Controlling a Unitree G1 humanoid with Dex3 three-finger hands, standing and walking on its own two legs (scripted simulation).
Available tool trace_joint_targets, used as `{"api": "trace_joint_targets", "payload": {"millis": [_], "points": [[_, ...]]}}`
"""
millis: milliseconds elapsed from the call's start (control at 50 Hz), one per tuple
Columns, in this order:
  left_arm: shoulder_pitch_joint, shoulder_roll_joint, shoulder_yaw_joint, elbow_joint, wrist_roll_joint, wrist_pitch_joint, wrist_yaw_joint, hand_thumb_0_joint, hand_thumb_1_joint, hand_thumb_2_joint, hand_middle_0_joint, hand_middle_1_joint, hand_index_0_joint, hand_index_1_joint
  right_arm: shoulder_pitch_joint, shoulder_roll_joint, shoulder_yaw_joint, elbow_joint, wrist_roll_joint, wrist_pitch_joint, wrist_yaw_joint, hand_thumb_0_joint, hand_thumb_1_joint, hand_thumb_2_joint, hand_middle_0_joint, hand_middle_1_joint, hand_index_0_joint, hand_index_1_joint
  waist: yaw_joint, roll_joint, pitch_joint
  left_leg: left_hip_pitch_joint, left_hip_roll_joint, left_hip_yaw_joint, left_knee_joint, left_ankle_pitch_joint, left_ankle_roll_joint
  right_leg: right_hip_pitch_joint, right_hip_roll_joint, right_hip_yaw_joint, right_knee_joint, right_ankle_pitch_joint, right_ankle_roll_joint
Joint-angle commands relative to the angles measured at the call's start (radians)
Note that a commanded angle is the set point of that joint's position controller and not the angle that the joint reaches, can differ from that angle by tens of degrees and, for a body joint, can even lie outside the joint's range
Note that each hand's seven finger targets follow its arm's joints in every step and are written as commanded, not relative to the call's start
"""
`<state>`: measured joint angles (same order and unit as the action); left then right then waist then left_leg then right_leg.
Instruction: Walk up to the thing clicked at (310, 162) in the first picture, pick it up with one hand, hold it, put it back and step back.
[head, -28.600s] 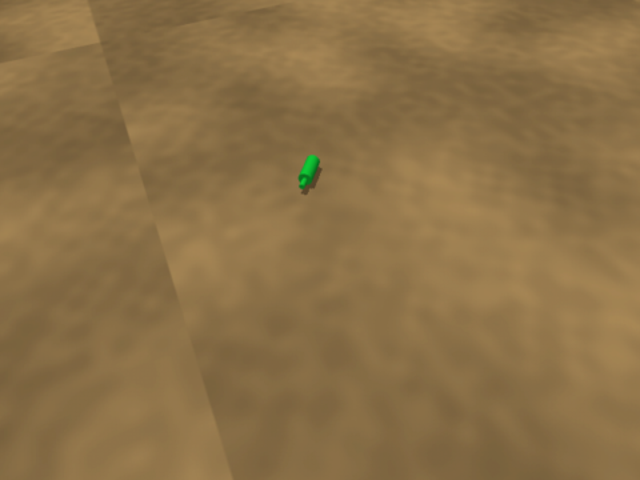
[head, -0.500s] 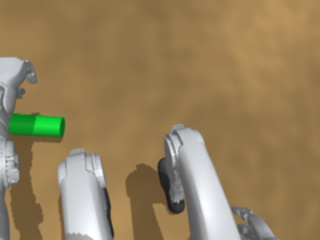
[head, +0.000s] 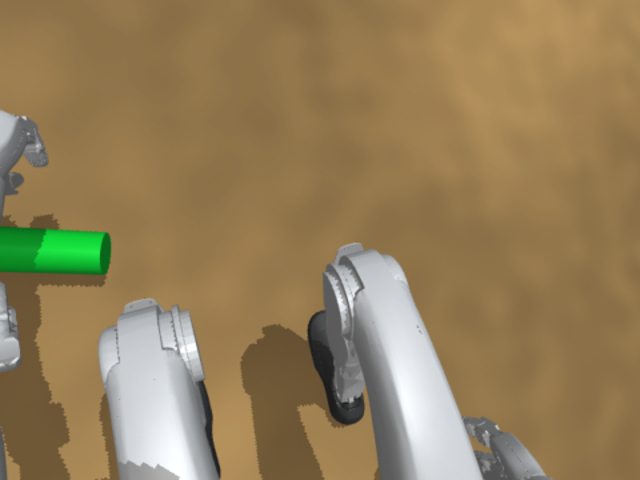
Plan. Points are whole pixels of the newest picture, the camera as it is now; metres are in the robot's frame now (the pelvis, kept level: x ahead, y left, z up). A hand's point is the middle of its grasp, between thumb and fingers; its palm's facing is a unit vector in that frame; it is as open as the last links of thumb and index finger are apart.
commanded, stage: lower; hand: left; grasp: from above
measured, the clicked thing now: (34, 250) +0.43 +0.31 -0.31
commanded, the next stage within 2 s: withdraw in 0.08 s
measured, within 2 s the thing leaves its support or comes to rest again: neither
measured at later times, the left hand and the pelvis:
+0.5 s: hand out of the picture +0.51 +0.29 -0.16, palm faces -0.35 -0.03 -0.94, open 9.7 cm; pelvis +0.01 +0.00 -0.01, yaw +0 degrees
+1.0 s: hand out of the picture +0.49 +0.29 -0.10, palm faces -0.50 -0.03 -0.86, open 12.0 cm; pelvis +0.00 +0.00 +0.05, yaw +1 degrees
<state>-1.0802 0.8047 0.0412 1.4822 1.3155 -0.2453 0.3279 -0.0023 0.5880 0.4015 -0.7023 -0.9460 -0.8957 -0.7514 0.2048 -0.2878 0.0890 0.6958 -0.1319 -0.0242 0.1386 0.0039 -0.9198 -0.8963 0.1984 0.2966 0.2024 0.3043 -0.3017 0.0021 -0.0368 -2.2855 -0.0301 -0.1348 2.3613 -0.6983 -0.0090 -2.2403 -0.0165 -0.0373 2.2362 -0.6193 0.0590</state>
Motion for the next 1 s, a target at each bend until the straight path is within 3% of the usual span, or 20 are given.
{"api": "trace_joint_targets", "payload": {"millis": [0, 40, 100, 140, 160, 220, 240, 300, 340, 400, 460, 520, 560, 640, 660, 720, 740, 760, 840, 980], "points": [[-0.361, 0.219, 0.021, -0.133, -0.004, -0.003, 0.047, 0.0, 0.61, 0.337, -0.7, -0.92, -0.9, -0.715, 0.219, -0.26, -0.077, 0.006, 0.001, -0.001, -0.009, 0.0, -0.912, -0.901, 0.2, 0.3, 0.2, 0.3, -0.026, 0.348, -0.663, 0.502, -0.004, 0.086, -0.266, 0.179, 0.027, 0.336, 0.029, -0.116, -0.188, 0.168, -0.094], [-0.348, 0.245, 0.039, -0.118, -0.003, 0.0, 0.056, 0.0, 0.625, 0.354, -0.747, -0.902, -0.926, -0.719, 0.217, -0.264, -0.075, 0.006, 0.0, -0.003, -0.008, 0.0, -0.918, -0.904, 0.199, 0.3, 0.199, 0.3, -0.019, 0.34, -0.659, 0.492, -0.006, 0.089, -0.261, 0.173, 0.028, 0.336, 0.026, -0.114, -0.187, 0.163, -0.092], [-0.332, 0.214, 0.014, -0.07, 0.002, -0.004, 0.052, 0.0, 0.661, 0.37, -0.785, -0.897, -0.958, -0.72, 0.211, -0.265, -0.066, 0.009, -0.007, -0.006, -0.007, 0.0, -0.92, -0.904, 0.199, 0.3, 0.199, 0.3, -0.043, 0.307, -0.607, 0.458, -0.005, 0.088, -0.244, 0.153, 0.031, 0.313, 0.031, -0.118, -0.184, 0.146, -0.09], [-0.327, 0.233, 0.021, -0.063, 0.003, -0.014, 0.053, 0.0, 0.651, 0.329, -0.77, -0.886, -0.951, -0.7, 0.206, -0.268, -0.062, 0.008, -0.013, -0.009, -0.007, 0.0, -0.92, -0.904, 0.199, 0.3, 0.199, 0.3, -0.041, 0.303, -0.599, 0.438, -0.008, 0.092, -0.23, 0.152, 0.035, 0.325, 0.029, -0.116, -0.185, 0.146, -0.088], [-0.349, 0.257, 0.029, -0.099, 0.008, -0.023, 0.055, 0.0, 0.646, 0.327, -0.765, -0.887, -0.946, -0.701, 0.209, -0.271, -0.059, 0.007, -0.015, -0.008, -0.007, 0.0, -0.92, -0.904, 0.199, 0.3, 0.199, 0.3, -0.038, 0.311, -0.639, 0.455, -0.006, 0.089, -0.224, 0.168, 0.035, 0.341, 0.03, -0.118, -0.178, 0.16, -0.086], [-0.344, 0.274, 0.045, -0.089, 0.017, -0.034, 0.071, 0.0, 0.406, 0.486, -0.544, -0.647, -0.706, -0.478, 0.215, -0.274, -0.058, 0.006, -0.021, -0.012, -0.003, 0.0, -0.901, -0.892, 0.2, 0.3, 0.2, 0.3, -0.038, 0.335, -0.653, 0.48, -0.005, 0.086, -0.213, 0.195, 0.028, 0.341, 0.032, -0.123, -0.159, 0.18, -0.088], [-0.347, 0.293, 0.063, -0.086, 0.021, -0.033, 0.081, 0.0, 0.326, 0.505, -0.529, -0.567, -0.626, -0.496, 0.221, -0.288, -0.059, 0.004, -0.024, -0.013, -0.003, 0.0, -0.903, -0.893, 0.2, 0.3, 0.2, 0.3, -0.04, 0.34, -0.644, 0.488, -0.006, 0.08, -0.213, 0.207, 0.024, 0.323, 0.028, -0.128, -0.157, 0.182, -0.091], [-0.367, 0.336, 0.102, -0.161, 0.037, -0.023, 0.117, 0.0, 0.086, 0.549, -0.508, -0.574, -0.547, -0.535, 0.227, -0.287, -0.068, -0.009, -0.028, -0.019, 0.001, 0.0, -0.907, -0.896, 0.2, 0.3, 0.2, 0.3, -0.024, 0.435, -0.729, 0.576, -0.001, 0.082, -0.22, 0.242, 0.017, 0.329, 0.028, -0.129, -0.134, 0.213, -0.093], [-0.338, 0.336, 0.125, -0.209, 0.014, 0.008, 0.143, 0.0, -0.045, 0.572, -0.5, -0.583, -0.53, -0.553, 0.209, -0.279, -0.08, -0.018, -0.021, -0.019, 0.002, 0.0, -0.91, -0.898, 0.2, 0.3, 0.2, 0.3, 0.01, 0.468, -0.803, 0.602, 0.0, 0.089, -0.243, 0.254, 0.014, 0.343, 0.03, -0.122, -0.127, 0.228, -0.099], [-0.342, 0.33, 0.135, -0.265, -0.01, 0.064, 0.146, 0.0, -0.1, 0.61, -0.483, -0.605, -0.501, -0.588, 0.214, -0.273, -0.101, -0.02, -0.008, -0.013, 0.003, 0.0, -0.916, -0.901, 0.2, 0.3, 0.2, 0.3, 0.014, 0.472, -0.848, 0.604, 0.001, 0.109, -0.258, 0.257, 0.022, 0.376, 0.031, -0.107, -0.153, 0.244, -0.098], [-0.318, 0.315, 0.123, -0.276, -0.042, 0.12, 0.099, 0.0, -0.135, 0.638, -0.481, -0.612, -0.485, -0.61, 0.234, -0.273, -0.122, -0.012, 0.013, -0.004, -0.003, 0.0, -0.922, -0.905, 0.2, 0.3, 0.2, 0.3, 0.026, 0.442, -0.807, 0.6, 0.001, 0.111, -0.301, 0.217, 0.027, 0.367, 0.026, -0.091, -0.197, 0.21, -0.101], [-0.351, 0.292, 0.089, -0.386, -0.077, 0.151, 0.013, 0.0, -0.148, 0.655, -0.474, -0.629, -0.474, -0.631, 0.246, -0.262, -0.134, -0.021, 0.035, 0.023, -0.014, 0.0, -0.921, -0.906, 0.2, 0.3, 0.2, 0.3, 0.038, 0.424, -0.889, 0.649, 0.005, 0.11, -0.339, 0.224, 0.032, 0.446, 0.03, -0.076, -0.248, 0.211, -0.1], [-0.318, 0.24, 0.052, -0.377, -0.105, 0.163, -0.052, 0.0, -0.165, 0.668, -0.462, -0.638, -0.46, -0.641, 0.262, -0.25, -0.135, -0.022, 0.046, 0.04, -0.02, 0.0, -0.922, -0.907, 0.2, 0.3, 0.2, 0.3, 0.029, 0.362, -0.851, 0.636, 0.005, 0.108, -0.36, 0.224, 0.036, 0.477, 0.031, -0.068, -0.291, 0.208, -0.094], [-0.239, 0.135, -0.024, -0.316, -0.144, 0.146, -0.177, 0.0, -0.196, 0.699, -0.438, -0.663, -0.432, -0.671, 0.259, -0.242, -0.124, -0.022, 0.055, 0.065, -0.038, 0.0, -0.922, -0.907, 0.199, 0.3, 0.199, 0.3, 0.001, 0.233, -0.628, 0.538, 0.005, 0.095, -0.382, 0.196, 0.039, 0.446, 0.031, -0.071, -0.36, 0.166, -0.101], [-0.27, 0.161, -0.005, -0.352, -0.149, 0.131, -0.196, 0.0, -0.193, 0.7, -0.433, -0.664, -0.428, -0.671, 0.254, -0.261, -0.126, -0.04, 0.057, 0.069, -0.044, 0.0, -0.92, -0.907, 0.199, 0.3, 0.199, 0.3, 0.002, 0.211, -0.633, 0.54, 0.004, 0.085, -0.381, 0.213, 0.036, 0.447, 0.026, -0.073, -0.36, 0.172, -0.106], [-0.225, 0.091, -0.054, -0.302, -0.158, 0.1, -0.248, 0.0, -0.197, 0.708, -0.411, -0.682, -0.411, -0.682, 0.249, -0.247, -0.115, -0.046, 0.062, 0.08, -0.052, 0.0, -0.915, -0.905, 0.199, 0.3, 0.199, 0.3, 0.004, 0.179, -0.592, 0.545, 0.003, 0.085, -0.399, 0.225, 0.035, 0.457, 0.023, -0.07, -0.38, 0.174, -0.105], [-0.2, 0.133, -0.03, -0.276, -0.154, 0.091, -0.25, 0.0, -0.191, 0.708, -0.412, -0.682, -0.412, -0.682, 0.232, -0.258, -0.114, -0.062, 0.064, 0.082, -0.057, 0.0, -0.914, -0.905, 0.199, 0.3, 0.199, 0.3, 0.015, 0.157, -0.586, 0.545, 0.006, 0.078, -0.403, 0.234, 0.035, 0.454, 0.024, -0.074, -0.37, 0.175, -0.107], [-0.256, 0.128, -0.046, -0.316, -0.158, 0.072, -0.251, 0.0, -0.19, 0.709, -0.417, -0.677, -0.414, -0.681, 0.235, -0.243, -0.105, -0.053, 0.063, 0.084, -0.059, 0.0, -0.914, -0.905, 0.199, 0.3, 0.199, 0.3, 0.012, 0.183, -0.593, 0.536, 0.002, 0.091, -0.396, 0.233, 0.035, 0.468, 0.023, -0.067, -0.373, 0.18, -0.105], [-0.271, 0.135, -0.045, -0.271, -0.13, 0.026, -0.196, 0.0, -0.187, 0.705, -0.43, -0.663, -0.422, -0.673, 0.212, -0.23, -0.083, -0.057, 0.058, 0.086, -0.057, 0.0, -0.915, -0.906, 0.199, 0.3, 0.199, 0.3, 0.021, 0.239, -0.599, 0.566, 0.004, 0.085, -0.414, 0.216, 0.029, 0.429, 0.022, -0.071, -0.339, 0.172, -0.1], [-0.329, 0.211, 0.016, -0.179, -0.03, -0.006, -0.02, 0.0, -0.246, 0.746, -0.376, -0.715, -0.372, -0.72, 0.204, -0.243, -0.074, -0.036, 0.03, 0.056, -0.037, 0.0, -0.915, -0.905, 0.199, 0.3, 0.199, 0.3, 0.014, 0.315, -0.648, 0.578, -0.004, 0.089, -0.377, 0.192, 0.025, 0.377, 0.024, -0.088, -0.271, 0.17, -0.098]]}}
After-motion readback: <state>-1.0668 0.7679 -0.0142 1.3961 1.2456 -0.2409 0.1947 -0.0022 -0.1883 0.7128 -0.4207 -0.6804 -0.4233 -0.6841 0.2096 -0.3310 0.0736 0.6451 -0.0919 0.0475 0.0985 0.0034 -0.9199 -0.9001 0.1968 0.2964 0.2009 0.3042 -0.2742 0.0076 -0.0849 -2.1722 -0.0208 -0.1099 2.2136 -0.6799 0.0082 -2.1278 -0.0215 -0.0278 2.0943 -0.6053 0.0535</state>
